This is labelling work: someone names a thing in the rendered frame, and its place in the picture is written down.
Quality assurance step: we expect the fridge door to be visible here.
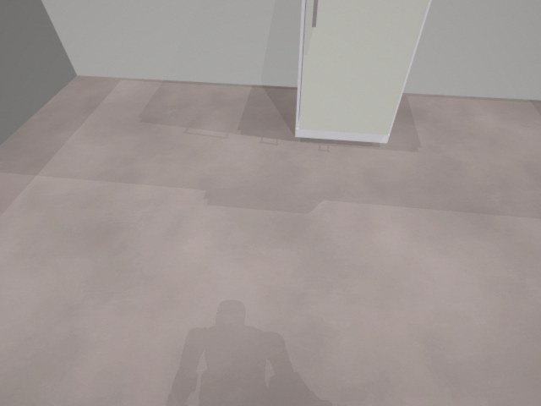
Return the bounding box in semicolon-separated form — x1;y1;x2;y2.
299;0;429;135

